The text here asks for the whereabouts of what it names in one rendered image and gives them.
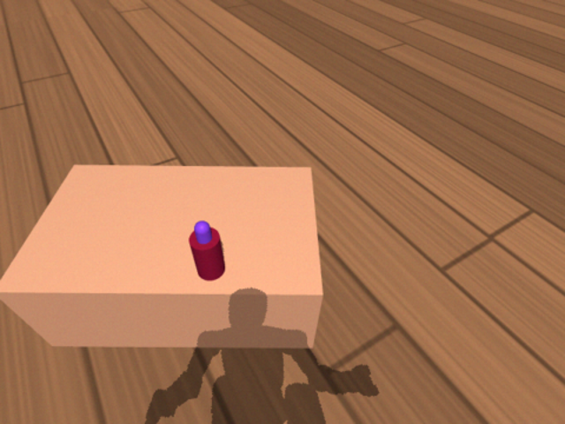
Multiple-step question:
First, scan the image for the bottle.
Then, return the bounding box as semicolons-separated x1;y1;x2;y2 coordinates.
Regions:
189;221;225;281

